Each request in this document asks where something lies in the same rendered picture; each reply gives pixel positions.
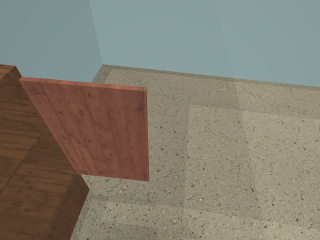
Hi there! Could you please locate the cupboard door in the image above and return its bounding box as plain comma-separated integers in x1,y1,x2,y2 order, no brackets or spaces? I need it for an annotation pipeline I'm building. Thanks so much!
18,77,149,182

